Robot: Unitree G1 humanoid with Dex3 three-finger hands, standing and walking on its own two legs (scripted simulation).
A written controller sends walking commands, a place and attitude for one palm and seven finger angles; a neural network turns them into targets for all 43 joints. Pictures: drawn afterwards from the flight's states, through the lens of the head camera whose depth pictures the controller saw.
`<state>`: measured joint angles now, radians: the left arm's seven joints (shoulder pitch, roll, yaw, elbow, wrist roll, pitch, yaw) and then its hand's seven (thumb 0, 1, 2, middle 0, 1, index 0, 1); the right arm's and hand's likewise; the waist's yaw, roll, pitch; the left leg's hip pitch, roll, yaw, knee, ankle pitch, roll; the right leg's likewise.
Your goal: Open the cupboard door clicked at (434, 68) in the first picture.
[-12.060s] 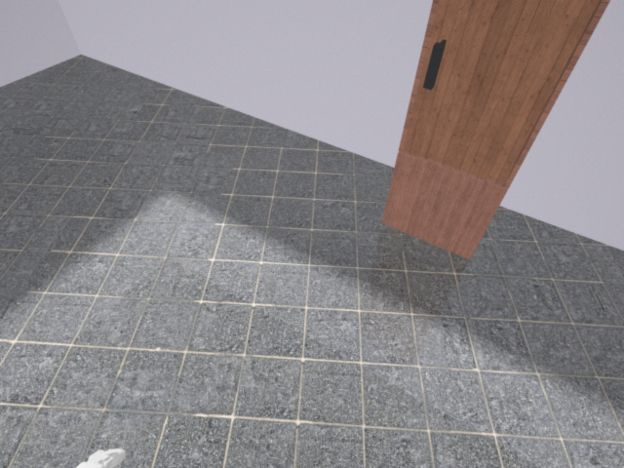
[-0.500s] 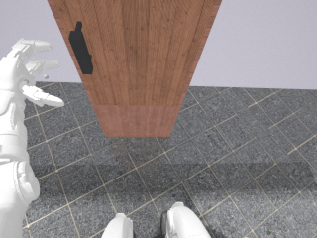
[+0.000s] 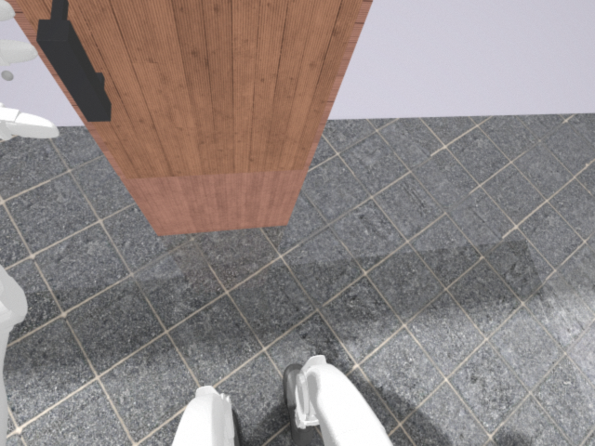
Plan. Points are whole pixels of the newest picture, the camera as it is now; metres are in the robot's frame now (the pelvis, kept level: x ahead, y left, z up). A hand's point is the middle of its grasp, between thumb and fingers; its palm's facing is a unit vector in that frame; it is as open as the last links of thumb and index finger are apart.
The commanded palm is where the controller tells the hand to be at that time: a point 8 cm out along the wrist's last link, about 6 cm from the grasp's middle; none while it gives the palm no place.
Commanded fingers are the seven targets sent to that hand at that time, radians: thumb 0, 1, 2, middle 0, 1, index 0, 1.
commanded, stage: move the hooked fingers beside the handle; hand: left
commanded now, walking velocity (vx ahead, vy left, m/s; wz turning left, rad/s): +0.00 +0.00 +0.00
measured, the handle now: (81, 62) +0.57 +0.19 +0.07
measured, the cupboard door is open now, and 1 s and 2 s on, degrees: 0 0 0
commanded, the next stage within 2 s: slide the fingers in behind the handle in 0.68 s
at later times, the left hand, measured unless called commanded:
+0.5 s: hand (15, 90) +0.53 +0.25 +0.07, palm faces +0.00 -1.00 -0.03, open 13.9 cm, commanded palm +0.51 +0.28 +0.07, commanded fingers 0.00 -0.50 0.30 -0.30 -1.20 -0.30 -1.20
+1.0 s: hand (28, 91) +0.53 +0.23 +0.07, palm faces -0.01 -1.00 -0.03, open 13.9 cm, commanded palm +0.51 +0.26 +0.07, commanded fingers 0.00 -0.50 0.30 -0.30 -1.20 -0.30 -1.20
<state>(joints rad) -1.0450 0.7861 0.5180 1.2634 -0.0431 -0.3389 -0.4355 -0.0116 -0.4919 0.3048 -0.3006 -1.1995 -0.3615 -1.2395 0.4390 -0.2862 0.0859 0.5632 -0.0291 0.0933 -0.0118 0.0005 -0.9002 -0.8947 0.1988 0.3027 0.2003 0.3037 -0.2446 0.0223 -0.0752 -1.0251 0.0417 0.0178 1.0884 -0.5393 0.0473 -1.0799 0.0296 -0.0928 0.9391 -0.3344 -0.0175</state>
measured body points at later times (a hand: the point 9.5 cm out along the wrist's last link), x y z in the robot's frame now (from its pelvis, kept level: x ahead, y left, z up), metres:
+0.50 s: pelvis +0.02 +0.01 +0.01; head +0.18 +0.04 +0.43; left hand +0.52 +0.30 +0.07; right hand +0.02 -0.26 -0.09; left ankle -0.03 +0.08 -0.66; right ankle +0.05 -0.12 -0.66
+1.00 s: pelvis +0.00 +0.00 +0.00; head +0.17 +0.03 +0.42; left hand +0.52 +0.29 +0.07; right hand -0.01 -0.27 -0.09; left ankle -0.03 +0.08 -0.66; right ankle +0.05 -0.12 -0.66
